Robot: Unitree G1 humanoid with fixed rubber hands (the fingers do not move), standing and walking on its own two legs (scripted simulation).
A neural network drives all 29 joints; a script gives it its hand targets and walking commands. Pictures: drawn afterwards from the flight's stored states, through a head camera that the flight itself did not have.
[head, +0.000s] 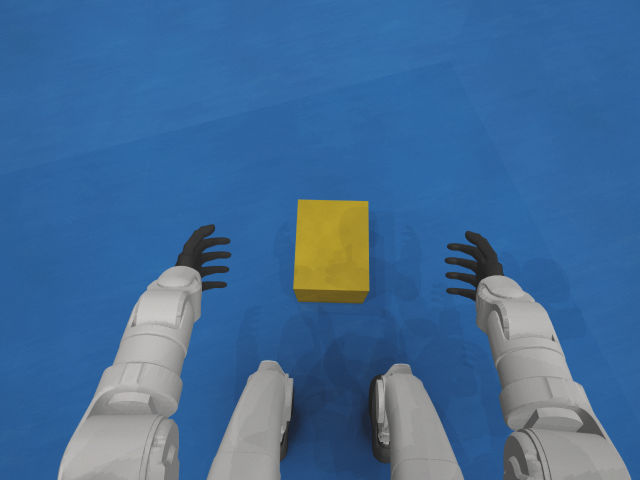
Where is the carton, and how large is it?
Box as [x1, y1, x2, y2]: [293, 200, 368, 303]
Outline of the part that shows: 298,200 293,289 298,301 362,303 368,292 367,201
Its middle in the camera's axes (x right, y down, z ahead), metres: +0.03 +0.05 +1.06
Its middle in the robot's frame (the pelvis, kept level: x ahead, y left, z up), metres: +0.53 +0.01 -0.60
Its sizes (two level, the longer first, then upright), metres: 0.236 0.183 0.180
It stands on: the floor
